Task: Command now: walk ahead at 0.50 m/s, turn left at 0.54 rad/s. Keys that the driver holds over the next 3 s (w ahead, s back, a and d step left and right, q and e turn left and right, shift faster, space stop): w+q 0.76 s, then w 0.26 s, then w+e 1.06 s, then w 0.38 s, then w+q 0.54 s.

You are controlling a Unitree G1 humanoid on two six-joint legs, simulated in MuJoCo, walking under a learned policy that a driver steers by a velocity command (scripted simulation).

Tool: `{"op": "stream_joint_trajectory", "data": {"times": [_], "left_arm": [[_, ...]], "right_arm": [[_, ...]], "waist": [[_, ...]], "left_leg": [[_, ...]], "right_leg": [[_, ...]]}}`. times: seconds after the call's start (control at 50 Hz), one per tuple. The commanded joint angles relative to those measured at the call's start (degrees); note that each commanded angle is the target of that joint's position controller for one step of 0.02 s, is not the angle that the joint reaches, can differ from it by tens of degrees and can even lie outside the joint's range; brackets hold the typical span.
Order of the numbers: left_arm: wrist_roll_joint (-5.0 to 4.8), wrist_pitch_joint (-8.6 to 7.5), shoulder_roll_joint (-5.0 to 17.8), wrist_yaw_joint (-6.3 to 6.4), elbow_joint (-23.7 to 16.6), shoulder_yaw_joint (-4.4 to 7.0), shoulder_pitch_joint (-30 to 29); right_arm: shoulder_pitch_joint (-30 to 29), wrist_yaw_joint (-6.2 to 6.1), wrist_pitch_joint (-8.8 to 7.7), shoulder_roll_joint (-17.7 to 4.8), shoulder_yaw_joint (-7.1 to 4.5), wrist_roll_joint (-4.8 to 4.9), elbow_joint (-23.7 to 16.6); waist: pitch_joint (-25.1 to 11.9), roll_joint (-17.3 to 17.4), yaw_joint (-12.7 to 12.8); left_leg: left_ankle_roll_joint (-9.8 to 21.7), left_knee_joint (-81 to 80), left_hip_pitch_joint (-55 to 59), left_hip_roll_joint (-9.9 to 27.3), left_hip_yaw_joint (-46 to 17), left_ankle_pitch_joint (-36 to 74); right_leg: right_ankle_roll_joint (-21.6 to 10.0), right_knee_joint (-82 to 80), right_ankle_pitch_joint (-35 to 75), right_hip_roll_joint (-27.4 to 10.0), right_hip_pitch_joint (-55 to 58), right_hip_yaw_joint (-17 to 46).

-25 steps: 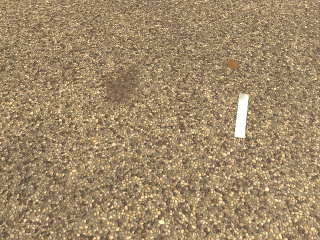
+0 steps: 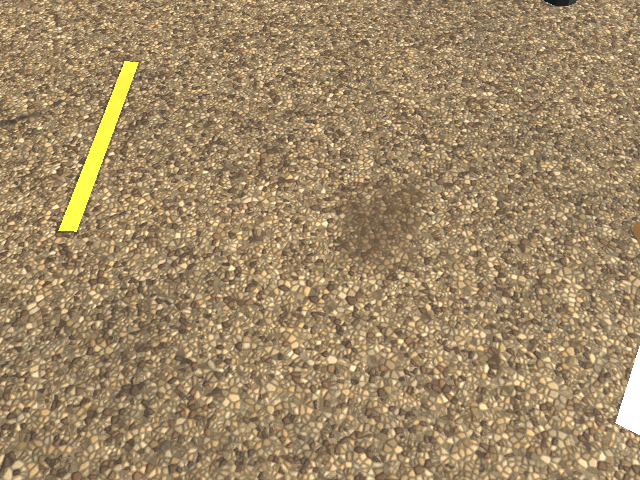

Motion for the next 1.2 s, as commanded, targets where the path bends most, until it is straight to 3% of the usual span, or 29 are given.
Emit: {"op": "stream_joint_trajectory", "data": {"times": [0.02, 0.08, 0.18, 0.28, 0.32, 0.34, 0.36, 0.38, 0.4, 0.42, 0.44, 0.46, 0.5, 0.6, 0.7, 0.78, 0.84, 0.86, 0.88, 0.9, 0.92, 0.94, 0.96, 0.98, 1.0, 1.02, 1.06, 1.1, 1.2], "left_arm": [[1.15, -1.23, 7.66, 0.15, -5.79, 2.08, -1.40], [1.82, 0.39, 5.45, 0.43, -6.15, 1.62, -1.38], [1.37, 0.14, 3.12, -0.02, -8.71, 0.39, -12.13], [0.37, -1.17, 6.07, -1.37, -10.13, 1.33, -15.71], [0.18, -1.75, 7.29, -1.48, -9.54, 2.09, -12.39], [0.37, -2.03, 8.13, -1.24, -8.33, 2.77, -7.83], [1.36, -2.34, 10.32, -0.83, -7.56, 3.62, -1.12], [2.52, -2.12, 15.08, -0.39, -6.74, 4.72, 6.43], [1.40, -1.38, 14.66, -0.99, -4.85, 4.86, 9.18], [0.74, -1.09, 9.36, -0.87, -6.05, 3.50, 6.32], [0.86, -0.49, 7.29, -0.58, -6.40, 2.79, 3.77], [1.20, -0.13, 6.17, -0.50, -6.32, 2.24, 1.28], [1.56, -0.16, 4.82, -0.28, -5.66, 1.67, -0.85], [1.38, -0.84, 7.51, -0.17, -2.94, 2.64, 0.08], [0.96, 0.16, 9.34, 0.21, -0.95, 2.87, 1.27], [-0.15, 1.34, 11.19, 0.10, 1.09, 3.31, 4.63], [-1.14, 2.22, 13.51, 0.17, 2.03, 3.82, 5.00], [-1.28, 2.56, 13.85, 0.31, 2.24, 3.76, 4.40], [-0.97, 2.52, 12.29, 0.53, 2.33, 3.01, 4.69], [1.15, 1.93, 7.31, 0.34, 0.30, 1.21, 6.03], [0.78, 0.43, 4.30, -0.37, -0.48, -0.32, 9.57], [-1.35, -0.57, 10.03, -1.04, -0.93, 1.27, 4.03], [-2.37, -1.04, 9.74, -1.26, -2.59, 1.07, -0.36], [-1.38, -1.10, 8.58, -0.82, -2.45, 0.86, -1.43], [-0.24, -0.68, 8.86, -0.55, -1.93, 1.21, -1.15], [-0.07, 0.02, 8.46, -0.67, -1.23, 1.23, 0.76], [-0.17, 1.46, 6.47, -0.76, 0.21, 0.92, 3.41], [-0.05, 2.41, 5.52, -0.49, -0.28, 0.70, 1.08], [-0.38, 2.09, 4.03, -1.24, -1.94, 0.23, -6.02]], "right_arm": [[1.99, -0.77, -0.65, -5.81, -1.40, -0.78, -4.55], [2.45, -1.65, -0.96, -7.55, -1.92, -0.48, -4.50], [6.03, -2.97, -0.17, -8.62, -2.28, 0.31, -3.29], [9.01, -3.32, 0.68, -8.41, -2.37, 0.67, -2.18], [7.76, -3.44, 0.96, -8.28, -2.48, 0.48, -2.59], [6.93, -3.39, 1.04, -7.04, -2.09, 0.40, -3.04], [6.50, -3.16, 0.82, -4.12, -1.02, 0.00, -3.92], [11.87, -3.23, 0.46, -0.38, 0.14, 0.17, -5.30], [15.09, -3.28, 0.08, -2.41, 0.33, 1.31, -6.13], [11.70, -3.29, 0.33, -7.70, -0.95, 1.53, -5.03], [6.65, -3.23, 0.73, -8.78, -1.34, 0.83, -5.81], [4.40, -3.09, 0.92, -8.07, -1.42, 0.20, -6.44], [4.25, -2.46, 1.41, -6.16, -1.51, 0.53, -6.91], [1.42, -2.17, 2.19, -3.18, -0.75, 0.33, -8.27], [-6.16, -0.57, 1.30, -1.66, 0.03, 0.37, -9.60], [-11.59, 0.78, 1.14, -1.30, 0.29, 0.66, -11.94], [-8.28, 0.88, 1.19, -3.62, -0.93, 0.03, -12.23], [-1.46, 0.63, 1.32, -5.65, -2.17, -0.13, -10.50], [7.75, -0.19, 1.57, -8.55, -3.81, 0.00, -7.73], [15.10, -1.43, 2.01, -14.05, -5.10, -0.25, -6.17], [13.08, -1.22, 1.37, -15.86, -4.57, 0.04, -7.13], [12.29, -0.64, 0.76, -10.76, -3.07, -0.31, -7.14], [10.02, -0.52, 0.31, -9.19, -2.46, -0.46, -6.55], [6.42, -0.43, -0.04, -7.77, -1.96, -0.34, -6.09], [3.76, -0.44, -0.42, -5.73, -1.31, -0.64, -6.22], [2.21, -0.52, -0.69, -4.99, -0.98, -1.03, -6.45], [1.58, -0.74, -1.63, -5.18, -1.10, -1.08, -5.56], [2.20, -1.07, -2.41, -6.00, -1.34, -1.37, -4.06], [3.82, -1.96, -2.70, -6.58, -1.33, -1.76, -1.29]], "waist": [[-6.83, 1.42, 0.57], [-5.68, 1.88, 1.46], [-3.89, 4.66, -2.66], [-3.73, 6.16, -3.53], [-4.07, 7.95, -1.26], [-5.80, 7.90, 1.30], [-11.70, 5.28, 4.56], [-20.32, -7.02, 4.30], [-21.96, -19.90, 3.32], [-14.17, -11.48, 4.66], [-8.66, -6.94, 4.96], [-5.10, -4.65, 3.81], [-2.53, -6.68, 1.61], [-1.85, -4.49, 1.36], [-0.18, -3.55, 4.11], [1.96, -3.36, 5.59], [-1.24, -5.51, 1.63], [-5.15, -5.25, -2.83], [-9.96, -3.85, -7.46], [-16.67, 6.40, -8.37], [-25.69, 14.87, -3.92], [-23.25, 7.11, -6.94], [-14.87, 6.44, -6.15], [-9.93, 2.17, -3.54], [-7.77, 2.91, -1.67], [-6.93, 3.69, 0.09], [-6.53, 3.50, 1.55], [-4.01, 2.79, 1.32], [-0.55, 2.79, -1.63]], "left_leg": [[11.47, -17.41, 16.90, 15.04, -23.04, 11.76], [11.74, -19.02, 10.71, 13.04, -17.97, 18.49], [7.61, -17.72, 8.47, 9.12, -14.53, 10.63], [6.16, -12.33, 14.10, 12.08, -22.41, 4.26], [5.02, -8.84, 15.40, 12.59, -25.25, 5.03], [3.67, -5.00, 14.60, 10.66, -24.64, 6.82], [1.63, 5.90, 10.63, 7.61, -21.44, 5.68], [-2.47, 25.11, -5.31, 0.14, -13.59, -9.93], [-3.94, 37.57, -19.22, 0.45, -10.96, -24.96], [-4.50, 42.74, -23.11, 3.90, -12.11, -20.10], [-4.75, 43.27, -23.00, 5.79, -9.85, -15.34], [-4.92, 41.11, -21.18, 7.42, -9.05, -11.84], [-4.93, 37.31, -16.97, 10.03, -8.37, -8.25], [-6.48, 29.52, -19.35, 11.26, -7.11, -1.13], [-5.85, 13.66, -16.56, 10.42, -2.97, 11.50], [-3.69, 6.04, -14.92, 9.11, 0.16, 8.47], [-0.07, 2.87, -5.70, 4.37, 3.45, -0.24], [1.69, -0.24, 3.86, 2.13, 4.45, 1.20], [3.45, -2.44, 19.18, 1.27, 3.34, 5.74], [8.27, -1.39, 39.35, 14.19, -15.91, 6.85], [17.56, -10.90, 47.76, 26.38, -45.15, 0.34], [14.94, -13.24, 44.98, 25.24, -40.73, -1.74], [12.69, -13.51, 37.05, 22.82, -31.20, 1.52], [10.61, -14.32, 28.67, 20.05, -24.74, 6.23], [9.72, -15.68, 22.81, 18.18, -20.57, 11.00], [9.54, -17.64, 18.79, 17.04, -18.47, 12.49], [10.23, -20.88, 15.47, 17.22, -14.86, 14.73], [9.87, -23.26, 14.13, 17.13, -10.85, 15.60], [6.01, -25.37, 15.80, 15.23, -1.30, 13.25]], "right_leg": [[0.09, -3.07, 5.33, -4.21, -15.54, 3.50], [2.78, -10.33, 9.37, -3.63, -13.71, 1.66], [4.34, -32.33, 26.45, 0.30, -10.39, 0.88], [2.70, -41.31, 24.99, 2.40, -6.91, 2.91], [0.83, -42.96, 20.56, 2.52, -2.63, 2.67], [-0.62, -45.36, 20.84, 2.53, 3.88, 1.74], [-3.61, -44.35, 19.74, -3.11, 16.02, 6.23], [-10.62, -45.68, 13.71, -16.03, 36.47, 25.05], [-15.69, -51.48, -1.58, -22.96, 41.43, 45.29], [-13.54, -53.36, -8.78, -20.79, 35.34, 40.02], [-11.18, -53.57, -4.54, -18.29, 28.37, 30.68], [-10.27, -54.85, 2.36, -15.71, 21.78, 24.02], [-9.24, -57.63, 10.37, -12.40, 14.82, 15.21], [-11.15, -61.07, 22.59, -12.88, 15.03, 4.59], [-8.90, -60.84, 27.64, -11.24, 17.72, -5.36], [-8.02, -59.45, 31.37, -13.34, 22.73, -8.12], [-7.12, -50.57, 55.77, -14.24, 25.94, -10.19], [-6.12, -41.96, 62.25, -13.17, 24.88, -11.78], [-4.39, -30.41, 59.00, -11.16, 17.47, -13.33], [-1.56, -10.14, 29.78, -6.65, -1.90, -13.99], [0.43, 6.47, -9.19, 2.88, -15.95, -4.33], [-0.05, 9.43, -6.97, -0.14, -21.01, 2.82], [-0.90, 7.59, -3.36, -2.15, -22.89, 1.62], [-1.01, 2.54, 1.09, -4.62, -21.33, 1.25], [-0.74, -1.22, 3.73, -6.08, -18.24, 1.44], [-0.41, -2.57, 5.86, -6.75, -14.99, 1.74], [0.79, -4.93, 8.50, -6.96, -13.18, 1.32], [1.91, -8.95, 13.35, -7.12, -15.97, 1.71], [1.68, -25.04, 29.57, -4.54, -17.24, 1.97]]}}
Next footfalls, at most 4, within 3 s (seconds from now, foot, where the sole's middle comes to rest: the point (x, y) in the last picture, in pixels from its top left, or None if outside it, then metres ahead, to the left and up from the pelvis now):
0.36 right None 0.39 -0.12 -0.76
0.88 left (218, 425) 0.55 0.24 -0.76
1.44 right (256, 271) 0.94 0.18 -0.76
1.90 left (160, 207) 1.14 0.45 -0.76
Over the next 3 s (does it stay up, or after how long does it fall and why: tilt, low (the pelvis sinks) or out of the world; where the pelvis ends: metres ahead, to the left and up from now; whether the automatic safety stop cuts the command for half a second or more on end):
stays up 1.58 0.31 -0.01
